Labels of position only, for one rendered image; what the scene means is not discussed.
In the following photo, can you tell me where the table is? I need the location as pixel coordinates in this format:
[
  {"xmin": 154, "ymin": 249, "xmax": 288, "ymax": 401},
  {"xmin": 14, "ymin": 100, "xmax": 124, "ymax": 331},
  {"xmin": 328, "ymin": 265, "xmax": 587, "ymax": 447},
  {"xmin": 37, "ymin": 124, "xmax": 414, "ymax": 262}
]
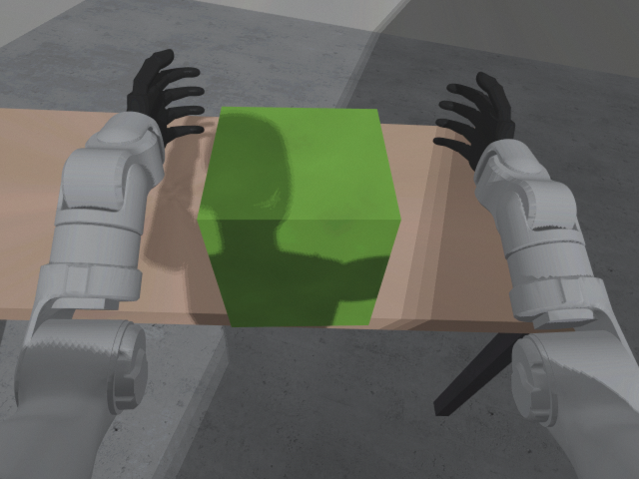
[{"xmin": 0, "ymin": 108, "xmax": 575, "ymax": 416}]

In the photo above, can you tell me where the left robot forearm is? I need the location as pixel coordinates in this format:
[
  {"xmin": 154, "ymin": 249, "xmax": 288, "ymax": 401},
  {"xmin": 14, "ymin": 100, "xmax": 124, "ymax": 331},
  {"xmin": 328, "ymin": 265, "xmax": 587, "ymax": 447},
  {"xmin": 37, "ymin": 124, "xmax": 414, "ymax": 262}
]
[{"xmin": 14, "ymin": 112, "xmax": 165, "ymax": 407}]

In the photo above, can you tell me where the right robot forearm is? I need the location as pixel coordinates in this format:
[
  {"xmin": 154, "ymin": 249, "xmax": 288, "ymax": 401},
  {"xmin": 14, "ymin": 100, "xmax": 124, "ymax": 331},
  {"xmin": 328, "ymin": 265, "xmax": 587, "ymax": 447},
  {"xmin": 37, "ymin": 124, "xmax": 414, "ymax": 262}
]
[{"xmin": 473, "ymin": 139, "xmax": 639, "ymax": 378}]

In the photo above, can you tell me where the right robot hand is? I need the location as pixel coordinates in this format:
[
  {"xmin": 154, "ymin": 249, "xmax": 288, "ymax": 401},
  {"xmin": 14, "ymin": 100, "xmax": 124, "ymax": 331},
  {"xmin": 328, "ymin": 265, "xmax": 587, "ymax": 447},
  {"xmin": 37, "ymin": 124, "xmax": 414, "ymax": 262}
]
[{"xmin": 433, "ymin": 72, "xmax": 515, "ymax": 171}]

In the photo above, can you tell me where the carton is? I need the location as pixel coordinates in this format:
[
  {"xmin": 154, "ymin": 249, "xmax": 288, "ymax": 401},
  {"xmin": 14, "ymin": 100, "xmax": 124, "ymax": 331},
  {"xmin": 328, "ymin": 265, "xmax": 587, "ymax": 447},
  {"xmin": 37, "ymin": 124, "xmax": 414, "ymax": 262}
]
[{"xmin": 197, "ymin": 107, "xmax": 401, "ymax": 327}]

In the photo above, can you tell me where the robot left upper arm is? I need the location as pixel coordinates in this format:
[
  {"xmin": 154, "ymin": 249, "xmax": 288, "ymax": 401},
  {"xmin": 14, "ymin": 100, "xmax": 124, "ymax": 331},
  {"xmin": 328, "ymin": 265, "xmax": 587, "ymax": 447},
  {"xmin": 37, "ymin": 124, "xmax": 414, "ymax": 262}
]
[{"xmin": 0, "ymin": 319, "xmax": 148, "ymax": 479}]

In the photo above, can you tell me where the robot right upper arm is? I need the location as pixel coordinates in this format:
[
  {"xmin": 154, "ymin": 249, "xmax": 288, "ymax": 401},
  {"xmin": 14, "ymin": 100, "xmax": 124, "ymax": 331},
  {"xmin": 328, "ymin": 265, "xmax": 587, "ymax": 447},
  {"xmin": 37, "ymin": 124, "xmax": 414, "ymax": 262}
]
[{"xmin": 511, "ymin": 330, "xmax": 639, "ymax": 479}]

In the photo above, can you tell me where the left robot hand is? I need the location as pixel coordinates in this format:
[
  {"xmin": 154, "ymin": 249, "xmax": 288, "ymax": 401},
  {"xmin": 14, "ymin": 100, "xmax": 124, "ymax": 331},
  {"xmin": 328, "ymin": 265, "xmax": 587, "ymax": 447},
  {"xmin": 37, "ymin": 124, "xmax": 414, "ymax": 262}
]
[{"xmin": 126, "ymin": 49, "xmax": 205, "ymax": 148}]

